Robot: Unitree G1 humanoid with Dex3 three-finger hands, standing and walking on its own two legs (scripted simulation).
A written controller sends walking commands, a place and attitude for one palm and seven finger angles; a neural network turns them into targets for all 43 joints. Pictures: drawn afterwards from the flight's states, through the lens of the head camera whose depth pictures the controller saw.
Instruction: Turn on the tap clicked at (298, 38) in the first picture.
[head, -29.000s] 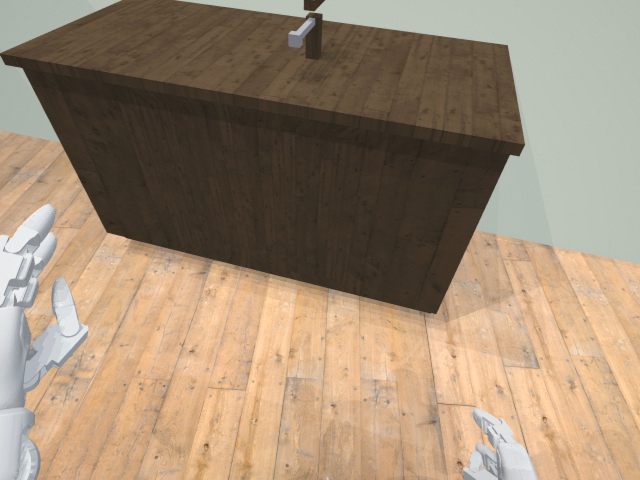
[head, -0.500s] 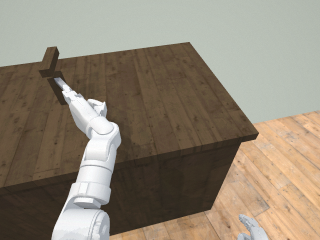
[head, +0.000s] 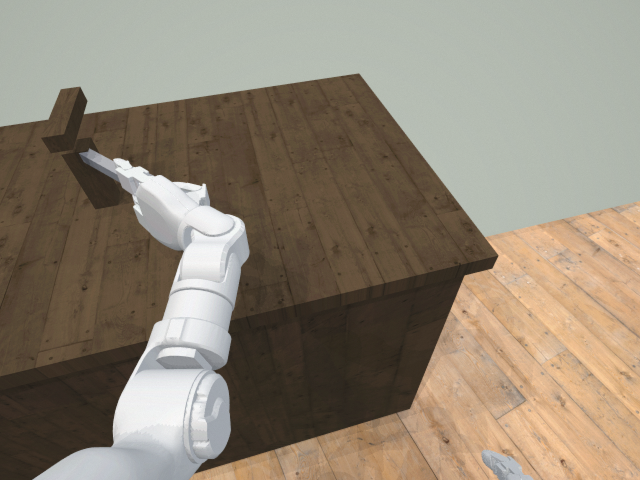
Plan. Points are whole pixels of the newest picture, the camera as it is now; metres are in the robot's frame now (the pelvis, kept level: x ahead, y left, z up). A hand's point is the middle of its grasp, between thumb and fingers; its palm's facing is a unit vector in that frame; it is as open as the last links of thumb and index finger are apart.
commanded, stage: push the lever round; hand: left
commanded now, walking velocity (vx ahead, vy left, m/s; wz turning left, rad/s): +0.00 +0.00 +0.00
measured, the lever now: (148, 189) +0.44 +0.25 +0.15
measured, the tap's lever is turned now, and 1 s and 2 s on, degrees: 40 60 53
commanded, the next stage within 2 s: lift the hand up off the lever in 0.54 s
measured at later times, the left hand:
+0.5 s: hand (223, 175) +0.47 +0.15 +0.15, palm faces +0.79 -0.59 -0.16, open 8.3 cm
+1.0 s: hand (224, 168) +0.48 +0.15 +0.15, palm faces +0.78 -0.62 -0.12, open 7.9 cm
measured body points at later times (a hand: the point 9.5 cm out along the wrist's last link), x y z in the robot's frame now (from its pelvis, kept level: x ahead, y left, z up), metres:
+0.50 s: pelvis -0.01 +0.00 -0.01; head +0.02 -0.02 +0.44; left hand +0.43 +0.18 +0.16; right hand +0.07 -0.26 -0.14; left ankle +0.00 +0.15 -0.73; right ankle +0.02 -0.06 -0.73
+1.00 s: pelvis +0.00 +0.00 +0.00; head +0.02 -0.02 +0.45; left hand +0.44 +0.18 +0.16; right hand +0.03 -0.25 -0.14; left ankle +0.00 +0.15 -0.73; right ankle +0.02 -0.06 -0.73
